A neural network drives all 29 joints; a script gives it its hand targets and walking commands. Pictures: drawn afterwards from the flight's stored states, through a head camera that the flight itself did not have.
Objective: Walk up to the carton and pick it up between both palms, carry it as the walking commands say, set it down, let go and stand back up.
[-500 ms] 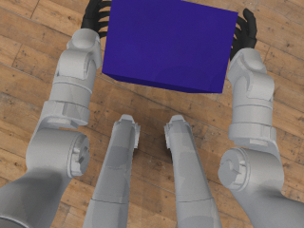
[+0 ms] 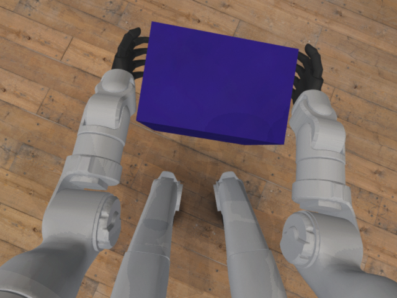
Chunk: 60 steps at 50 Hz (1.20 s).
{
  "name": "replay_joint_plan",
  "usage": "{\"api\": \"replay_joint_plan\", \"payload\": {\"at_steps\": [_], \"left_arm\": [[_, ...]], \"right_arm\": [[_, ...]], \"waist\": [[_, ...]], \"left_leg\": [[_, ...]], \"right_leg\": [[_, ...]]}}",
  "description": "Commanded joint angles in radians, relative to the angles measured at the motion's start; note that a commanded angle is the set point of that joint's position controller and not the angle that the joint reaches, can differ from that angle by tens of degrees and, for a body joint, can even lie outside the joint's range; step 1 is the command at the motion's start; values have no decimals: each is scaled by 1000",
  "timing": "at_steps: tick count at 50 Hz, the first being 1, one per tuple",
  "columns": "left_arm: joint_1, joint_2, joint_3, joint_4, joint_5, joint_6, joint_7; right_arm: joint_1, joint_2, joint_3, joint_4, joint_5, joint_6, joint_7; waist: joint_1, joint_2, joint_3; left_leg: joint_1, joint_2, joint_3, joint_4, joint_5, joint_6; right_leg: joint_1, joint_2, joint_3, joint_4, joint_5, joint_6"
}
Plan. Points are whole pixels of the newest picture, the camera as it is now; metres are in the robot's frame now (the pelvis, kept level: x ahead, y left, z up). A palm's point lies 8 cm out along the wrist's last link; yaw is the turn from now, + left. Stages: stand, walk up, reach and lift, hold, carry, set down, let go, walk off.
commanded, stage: reach and lift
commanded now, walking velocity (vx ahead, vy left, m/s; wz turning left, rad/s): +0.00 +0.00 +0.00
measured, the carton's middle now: (210, 98) +0.46 -0.03 -0.11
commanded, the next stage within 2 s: none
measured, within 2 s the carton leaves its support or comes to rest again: neither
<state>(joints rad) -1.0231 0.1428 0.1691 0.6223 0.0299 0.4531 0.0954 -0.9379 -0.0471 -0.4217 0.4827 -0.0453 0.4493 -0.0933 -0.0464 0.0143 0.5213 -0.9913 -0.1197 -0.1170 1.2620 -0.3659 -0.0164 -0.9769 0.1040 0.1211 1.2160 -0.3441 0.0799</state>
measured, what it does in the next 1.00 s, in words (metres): rises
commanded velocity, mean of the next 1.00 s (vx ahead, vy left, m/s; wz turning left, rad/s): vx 0.00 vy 0.00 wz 0.00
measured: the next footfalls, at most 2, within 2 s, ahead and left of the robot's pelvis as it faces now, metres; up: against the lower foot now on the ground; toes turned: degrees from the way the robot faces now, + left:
none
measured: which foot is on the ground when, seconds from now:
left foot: down 0.00-1.00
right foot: down 0.00-1.00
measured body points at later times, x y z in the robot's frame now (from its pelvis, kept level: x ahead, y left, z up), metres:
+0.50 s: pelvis +0.02 +0.00 +0.06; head +0.21 -0.01 +0.46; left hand +0.47 +0.13 +0.02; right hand +0.43 -0.20 +0.02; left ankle +0.14 +0.11 -0.61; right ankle +0.15 -0.14 -0.61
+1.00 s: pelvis +0.11 -0.01 +0.11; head +0.10 +0.00 +0.56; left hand +0.46 +0.12 +0.13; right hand +0.43 -0.20 +0.13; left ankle +0.14 +0.11 -0.61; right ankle +0.15 -0.14 -0.61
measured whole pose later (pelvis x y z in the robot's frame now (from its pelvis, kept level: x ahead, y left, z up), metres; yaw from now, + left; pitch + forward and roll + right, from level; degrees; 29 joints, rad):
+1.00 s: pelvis +0.11 -0.01 +0.11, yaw +0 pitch +0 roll -1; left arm -0.48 -0.07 0.26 0.64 0.23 0.55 0.02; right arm -0.42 0.09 -0.41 0.54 -0.20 0.55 -0.03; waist -0.06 0.00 -0.05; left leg -0.35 -0.07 -0.13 0.65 -0.29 0.01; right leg -0.34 0.06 0.14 0.61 -0.27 0.03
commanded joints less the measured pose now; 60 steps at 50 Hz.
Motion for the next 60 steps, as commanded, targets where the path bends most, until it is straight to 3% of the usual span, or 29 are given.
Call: {"api": "replay_joint_plan", "payload": {"at_steps": [1,14,26,32,34,35,40,44,52,56,60], "left_arm": [[-793,-1149,-560,-315,-184,-77,-260],[-673,-1183,-582,-350,-176,-79,-277],[-591,-1215,-549,-326,-147,-69,-296],[-500,-1278,-445,-195,-96,-48,-304],[-455,-1287,-372,-76,-55,-32,-312],[-452,-1290,-350,-54,-46,-30,-318],[-339,-1278,-249,14,16,-11,-346],[-276,-1270,-263,-13,9,17,-352],[-69,-1325,-496,-286,-88,64,-323],[19,-1307,-548,-360,-109,102,-315],[73,-1293,-594,-450,-136,148,-310]], "right_arm": [[-831,1087,757,-157,184,-33,265],[-705,1103,797,-198,172,-36,290],[-613,1132,780,-161,139,-17,305],[-512,1184,672,-16,85,5,324],[-460,1207,600,98,57,22,338],[-466,1215,592,100,59,24,344],[-371,1221,503,173,37,54,359],[-283,1217,506,153,38,82,361],[-68,1207,707,-106,110,119,350],[7,1186,767,-200,120,155,337],[66,1160,807,-288,131,200,329]], "waist": [[-41,13,-2174],[-34,1,-2108],[-33,-11,-1888],[-40,-24,-1465],[-24,-14,-1209],[-24,-20,-1176],[-20,-12,-990],[-24,-14,-953],[-14,-7,-1083],[-12,-32,-998],[-18,-14,-930]], "left_leg": [[632,-1,31,-258,71,26],[756,10,18,-384,166,22],[799,19,10,-513,134,25],[740,28,-8,-591,31,25],[661,47,-25,-633,-103,34],[655,50,-27,-651,-132,40],[666,65,0,-707,-124,53],[707,66,3,-739,-1,47],[955,67,-19,-793,508,4],[964,64,-27,-836,524,2],[991,63,-34,-865,562,-5]], "right_leg": [[525,34,-108,-191,69,-58],[676,22,-97,-310,166,-65],[761,4,-82,-441,155,-70],[653,-5,-61,-525,55,-79],[591,-28,-46,-561,-66,-87],[610,-32,-41,-579,-90,-89],[637,-40,-47,-655,-92,-95],[707,-39,-41,-685,42,-95],[923,-30,-27,-742,525,-66],[960,-39,-18,-779,562,-58],[978,-47,-18,-814,576,-56]]}}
